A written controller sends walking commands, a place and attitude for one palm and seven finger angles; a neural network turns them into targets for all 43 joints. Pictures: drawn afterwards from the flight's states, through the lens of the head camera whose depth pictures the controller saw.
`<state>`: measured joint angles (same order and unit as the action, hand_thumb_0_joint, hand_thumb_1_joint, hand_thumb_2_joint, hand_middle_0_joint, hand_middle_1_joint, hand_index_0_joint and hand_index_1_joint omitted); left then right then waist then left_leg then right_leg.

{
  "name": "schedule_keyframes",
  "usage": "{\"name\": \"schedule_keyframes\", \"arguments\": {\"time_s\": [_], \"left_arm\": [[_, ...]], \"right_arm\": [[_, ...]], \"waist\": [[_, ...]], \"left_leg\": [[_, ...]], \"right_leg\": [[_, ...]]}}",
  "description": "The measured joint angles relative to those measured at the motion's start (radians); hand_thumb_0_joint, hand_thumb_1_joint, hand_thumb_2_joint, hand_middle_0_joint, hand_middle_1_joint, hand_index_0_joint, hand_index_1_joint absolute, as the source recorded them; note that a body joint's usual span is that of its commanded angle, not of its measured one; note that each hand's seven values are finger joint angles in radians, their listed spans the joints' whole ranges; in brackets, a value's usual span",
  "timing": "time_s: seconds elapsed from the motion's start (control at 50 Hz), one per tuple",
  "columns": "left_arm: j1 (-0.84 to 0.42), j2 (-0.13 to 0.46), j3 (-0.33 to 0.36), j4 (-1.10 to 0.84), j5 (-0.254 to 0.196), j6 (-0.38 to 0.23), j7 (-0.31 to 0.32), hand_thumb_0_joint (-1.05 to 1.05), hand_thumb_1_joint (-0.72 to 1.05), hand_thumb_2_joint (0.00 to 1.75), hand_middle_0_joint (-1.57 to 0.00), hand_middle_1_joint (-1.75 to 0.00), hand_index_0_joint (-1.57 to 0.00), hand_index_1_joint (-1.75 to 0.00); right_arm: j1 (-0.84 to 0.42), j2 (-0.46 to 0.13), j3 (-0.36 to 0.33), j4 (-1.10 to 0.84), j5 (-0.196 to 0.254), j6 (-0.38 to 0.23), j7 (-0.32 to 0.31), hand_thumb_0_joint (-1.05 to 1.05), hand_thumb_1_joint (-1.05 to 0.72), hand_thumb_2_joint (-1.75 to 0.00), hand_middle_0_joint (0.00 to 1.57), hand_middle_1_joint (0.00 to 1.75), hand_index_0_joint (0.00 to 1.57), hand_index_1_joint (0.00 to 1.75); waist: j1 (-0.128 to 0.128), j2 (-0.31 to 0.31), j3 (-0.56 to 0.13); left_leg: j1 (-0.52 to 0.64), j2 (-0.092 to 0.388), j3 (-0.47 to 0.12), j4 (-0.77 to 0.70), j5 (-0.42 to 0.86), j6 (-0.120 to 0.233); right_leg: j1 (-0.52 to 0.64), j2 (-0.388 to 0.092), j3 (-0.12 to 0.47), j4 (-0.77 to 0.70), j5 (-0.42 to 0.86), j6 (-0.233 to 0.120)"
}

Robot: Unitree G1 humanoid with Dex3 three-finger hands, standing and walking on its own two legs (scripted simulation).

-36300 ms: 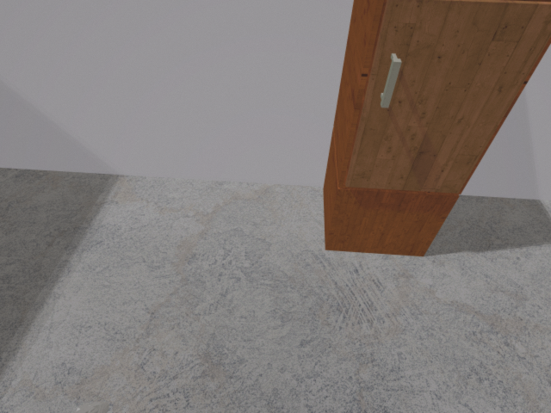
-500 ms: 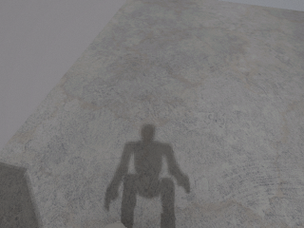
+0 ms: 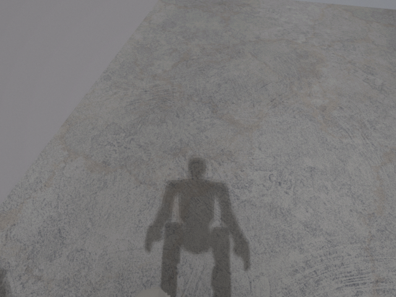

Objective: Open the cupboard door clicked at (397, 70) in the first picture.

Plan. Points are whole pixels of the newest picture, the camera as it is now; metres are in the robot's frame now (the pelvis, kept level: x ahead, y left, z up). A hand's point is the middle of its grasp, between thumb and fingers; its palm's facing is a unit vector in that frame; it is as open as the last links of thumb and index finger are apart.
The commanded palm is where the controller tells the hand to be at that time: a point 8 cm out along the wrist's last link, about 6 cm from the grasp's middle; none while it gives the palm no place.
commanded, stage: turn to face it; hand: left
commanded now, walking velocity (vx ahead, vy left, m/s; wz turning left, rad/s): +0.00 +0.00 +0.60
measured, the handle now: out of the picture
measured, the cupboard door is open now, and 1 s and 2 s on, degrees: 48 48 48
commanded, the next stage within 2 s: none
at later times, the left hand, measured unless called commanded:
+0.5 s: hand (118, 276) +0.19 +0.20 -0.16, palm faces +0.28 -0.92 -0.27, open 7.4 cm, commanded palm none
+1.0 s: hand out of the picture +0.07 +0.17 -0.18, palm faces +0.59 -0.76 -0.27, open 7.4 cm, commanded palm none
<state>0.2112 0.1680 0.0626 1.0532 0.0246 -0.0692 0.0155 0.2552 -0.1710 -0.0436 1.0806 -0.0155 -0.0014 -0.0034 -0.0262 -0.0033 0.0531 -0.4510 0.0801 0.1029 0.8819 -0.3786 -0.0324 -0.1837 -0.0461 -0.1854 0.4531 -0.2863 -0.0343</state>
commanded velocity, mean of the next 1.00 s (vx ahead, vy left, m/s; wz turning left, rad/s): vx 0.00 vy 0.00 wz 0.60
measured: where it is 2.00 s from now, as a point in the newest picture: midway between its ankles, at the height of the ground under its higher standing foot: outside the picture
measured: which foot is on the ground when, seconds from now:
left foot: up 0.00-0.10, down 0.12-0.50, up 0.52-0.80, down 0.82-1.00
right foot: down 0.00-0.12, up 0.14-0.48, down 0.50-0.82, up 0.84-1.00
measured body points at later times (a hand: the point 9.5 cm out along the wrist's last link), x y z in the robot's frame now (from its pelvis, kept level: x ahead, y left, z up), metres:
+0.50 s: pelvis +0.11 -0.04 -0.01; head +0.15 -0.04 +0.43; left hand +0.17 +0.24 -0.14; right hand +0.24 -0.27 -0.16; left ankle +0.12 +0.10 -0.74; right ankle +0.15 -0.17 -0.75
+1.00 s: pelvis +0.14 -0.05 -0.01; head +0.18 -0.01 +0.43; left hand +0.04 +0.21 -0.16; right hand +0.39 -0.20 -0.14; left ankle +0.10 +0.06 -0.74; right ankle +0.21 -0.18 -0.68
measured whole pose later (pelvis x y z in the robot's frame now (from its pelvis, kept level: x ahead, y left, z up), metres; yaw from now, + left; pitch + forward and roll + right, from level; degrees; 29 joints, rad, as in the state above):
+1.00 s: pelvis +0.14 -0.05 -0.01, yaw +36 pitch +1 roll +0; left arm 0.19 0.26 0.08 0.92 0.02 0.06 0.00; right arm 0.12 -0.24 -0.05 0.89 -0.03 0.04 0.01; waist 0.01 -0.02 0.10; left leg -0.34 0.00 0.01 0.58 -0.25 0.02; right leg -0.48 -0.08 -0.04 1.05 -0.46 0.08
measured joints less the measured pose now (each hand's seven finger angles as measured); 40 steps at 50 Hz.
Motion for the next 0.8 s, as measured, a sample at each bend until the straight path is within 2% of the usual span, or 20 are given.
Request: {"name": "schedule_keyframes", "arguments": {"time_s": [0.06, 0.1, 0.12, 0.14, 0.16, 0.2, 0.26, 0.32, 0.38, 0.44, 0.48, 0.5, 0.54, 0.58, 0.62, 0.68, 0.74, 0.8], "left_arm": [[0.012, 0.002, -0.007, 0.010, -0.003, 0.008, -0.002, -0.01, 0.94, 0.90, -0.20, -0.30, -0.21, -0.30], [0.025, 0.000, -0.008, 0.011, -0.007, 0.019, -0.002, 0.00, 0.93, 0.90, -0.20, -0.30, -0.21, -0.30], [0.037, -0.004, -0.008, 0.008, -0.009, 0.026, -0.002, 0.00, 0.93, 0.90, -0.21, -0.30, -0.21, -0.30], [0.041, -0.004, -0.008, 0.006, -0.014, 0.038, -0.002, 0.00, 0.92, 0.90, -0.21, -0.30, -0.21, -0.30], [0.037, 0.001, -0.008, 0.002, -0.015, 0.054, -0.001, 0.00, 0.92, 0.90, -0.21, -0.30, -0.21, -0.30], [0.015, 0.008, -0.004, -0.004, -0.012, 0.081, 0.002, 0.00, 0.92, 0.90, -0.21, -0.30, -0.21, -0.30], [-0.033, 0.013, 0.005, -0.032, -0.008, 0.095, -0.005, 0.00, 0.91, 0.90, -0.20, -0.30, -0.20, -0.30], [-0.073, 0.017, 0.009, -0.077, -0.008, 0.095, -0.008, 0.00, 0.91, 0.90, -0.20, -0.30, -0.20, -0.30], [-0.101, 0.024, 0.011, -0.115, -0.006, 0.097, -0.010, 0.00, 0.91, 0.90, -0.20, -0.30, -0.20, -0.30], [-0.117, 0.032, 0.010, -0.145, -0.006, 0.095, -0.011, 0.00, 0.91, 0.90, -0.20, -0.30, -0.20, -0.30], [-0.115, 0.040, 0.007, -0.166, -0.005, 0.085, -0.011, 0.00, 0.91, 0.90, -0.20, -0.30, -0.20, -0.30], [-0.105, 0.052, 0.006, -0.181, -0.001, 0.075, -0.010, 0.00, 0.91, 0.90, -0.20, -0.30, -0.20, -0.30], [-0.103, 0.044, 0.002, -0.182, 0.004, 0.069, -0.003, 0.00, 0.91, 0.90, -0.20, -0.30, -0.20, -0.30], [-0.086, 0.034, -0.005, -0.180, 0.005, 0.071, 0.002, 0.00, 0.91, 0.90, -0.20, -0.30, -0.21, -0.30], [-0.066, 0.030, -0.010, -0.174, 0.005, 0.073, 0.005, 0.00, 0.90, 0.90, -0.20, -0.30, -0.21, -0.30], [-0.038, 0.033, -0.014, -0.164, 0.006, 0.070, 0.003, 0.00, 0.90, 0.90, -0.20, -0.30, -0.21, -0.30], [-0.012, 0.039, -0.017, -0.155, 0.007, 0.066, -0.002, 0.00, 0.90, 0.90, -0.21, -0.30, -0.21, -0.30], [0.018, 0.054, -0.012, -0.145, 0.001, 0.070, -0.007, 0.00, 0.90, 0.90, -0.21, -0.30, -0.21, -0.30]], "right_arm": [[-0.035, 0.012, 0.007, -0.022, 0.002, 0.002, 0.006, 0.01, -0.91, -0.90, 0.19, 0.30, 0.19, 0.30], [-0.054, 0.009, 0.010, -0.039, -0.001, 0.002, 0.009, 0.01, -0.92, -0.90, 0.19, 0.30, 0.19, 0.30], [-0.058, 0.000, 0.011, -0.053, -0.005, -0.002, 0.012, 0.01, -0.92, -0.90, 0.20, 0.30, 0.20, 0.30], [-0.064, -0.004, 0.009, -0.065, -0.009, -0.006, 0.012, 0.01, -0.92, -0.90, 0.20, 0.30, 0.20, 0.30], [-0.074, -0.003, 0.009, -0.074, -0.011, -0.006, 0.008, 0.01, -0.92, -0.90, 0.20, 0.30, 0.20, 0.30], [-0.082, -0.004, 0.008, -0.091, -0.012, -0.005, -0.001, 0.01, -0.92, -0.90, 0.20, 0.30, 0.20, 0.30], [-0.082, -0.012, 0.006, -0.108, -0.013, -0.001, -0.013, 0.01, -0.91, -0.90, 0.20, 0.30, 0.20, 0.30], [-0.082, -0.022, 0.004, -0.116, -0.014, 0.006, -0.012, 0.01, -0.91, -0.90, 0.20, 0.30, 0.20, 0.30], [-0.078, -0.031, -0.004, -0.127, -0.016, 0.018, -0.006, 0.01, -0.91, -0.90, 0.20, 0.30, 0.20, 0.30], [-0.074, -0.041, -0.016, -0.137, -0.017, 0.033, 0.001, 0.01, -0.91, -0.90, 0.20, 0.30, 0.20, 0.30], [-0.066, -0.049, -0.025, -0.144, -0.012, 0.044, 0.004, 0.01, -0.90, -0.90, 0.20, 0.30, 0.20, 0.30], [-0.059, -0.047, -0.029, -0.148, -0.008, 0.050, 0.006, 0.01, -0.90, -0.90, 0.20, 0.30, 0.20, 0.30], [-0.069, -0.068, -0.043, -0.145, -0.006, 0.064, 0.011, 0.01, -0.91, -0.90, 0.20, 0.30, 0.20, 0.30], [-0.079, -0.087, -0.051, -0.141, -0.007, 0.076, 0.014, 0.01, -0.91, -0.90, 0.20, 0.30, 0.20, 0.30], [-0.089, -0.094, -0.051, -0.141, -0.005, 0.082, 0.018, 0.01, -0.91, -0.90, 0.20, 0.30, 0.20, 0.30], [-0.104, -0.091, -0.043, -0.148, -0.001, 0.081, 0.024, 0.01, -0.91, -0.90, 0.20, 0.30, 0.20, 0.30], [-0.129, -0.088, -0.032, -0.158, 0.003, 0.077, 0.030, 0.01, -0.91, -0.90, 0.19, 0.30, 0.19, 0.30], [-0.150, -0.086, -0.022, -0.177, 0.002, 0.066, 0.033, 0.01, -0.91, -0.90, 0.19, 0.30, 0.19, 0.30]], "waist": [[0.008, -0.017, 0.015], [0.010, -0.025, 0.026], [0.012, -0.018, 0.025], [0.010, -0.017, 0.022], [0.007, -0.026, 0.024], [0.006, -0.030, 0.022], [0.014, -0.019, 0.018], [0.020, -0.002, 0.016], [0.013, 0.018, 0.009], [0.001, 0.039, 0.006], [-0.002, 0.045, -0.002], [0.003, 0.022, -0.014], [0.003, 0.036, 0.000], [-0.001, 0.042, 0.011], [-0.003, 0.028, 0.020], [-0.001, -0.007, 0.036], [0.012, -0.031, 0.055], [0.021, -0.047, 0.063]], "left_leg": [[0.005, -0.018, 0.028, -0.152, 0.068, 0.005], [0.032, -0.035, 0.044, -0.255, 0.156, 0.015], [0.051, -0.035, 0.040, -0.300, 0.250, 0.038], [0.045, -0.039, 0.034, -0.276, 0.234, 0.072], [0.035, -0.048, 0.030, -0.239, 0.188, 0.095], [0.030, -0.062, 0.015, -0.216, 0.128, 0.108], [0.047, -0.078, -0.017, -0.268, 0.146, 0.089], [0.067, -0.085, -0.054, -0.326, 0.174, 0.087], [0.076, -0.084, -0.097, -0.355, 0.187, 0.070], [0.072, -0.082, -0.147, -0.348, 0.184, 0.046], [0.057, -0.089, -0.178, -0.317, 0.167, 0.026], [0.036, -0.105, -0.174, -0.275, 0.117, 0.020], [-0.021, -0.103, -0.166, -0.083, -0.045, 0.009], [-0.071, -0.095, -0.131, 0.124, -0.091, -0.004], [-0.083, -0.079, -0.092, 0.210, -0.091, -0.018], [-0.037, -0.062, -0.041, 0.107, -0.089, -0.029], [0.025, -0.062, -0.010, -0.053, -0.077, -0.024], [0.101, -0.073, 0.018, -0.237, 0.031, -0.004]], "right_leg": [[0.055, -0.005, -0.030, -0.006, -0.039, 0.014], [0.074, -0.015, -0.049, 0.045, -0.092, 0.028], [0.063, -0.016, -0.057, 0.109, -0.127, 0.037], [0.026, -0.024, -0.050, 0.222, -0.173, 0.054], [-0.023, -0.025, -0.011, 0.354, -0.235, 0.065], [-0.125, -0.010, 0.065, 0.576, -0.278, 0.079], [-0.233, -0.008, 0.126, 0.693, -0.210, 0.096], [-0.278, -0.014, 0.161, 0.624, -0.167, 0.105], [-0.276, -0.012, 0.177, 0.501, -0.151, 0.107], [-0.228, 0.005, 0.175, 0.345, -0.127, 0.103], [-0.160, 0.013, 0.165, 0.181, -0.060, 0.096], [-0.135, -0.005, 0.177, 0.104, -0.015, 0.075], [-0.137, -0.010, 0.148, 0.146, -0.012, 0.054], [-0.108, -0.025, 0.116, 0.145, -0.039, 0.047], [-0.075, -0.043, 0.091, 0.118, -0.043, 0.046], [-0.037, -0.074, 0.054, 0.088, -0.042, 0.047], [-0.020, -0.096, 0.012, 0.098, -0.059, 0.053], [-0.030, -0.118, -0.028, 0.165, -0.106, 0.066]]}}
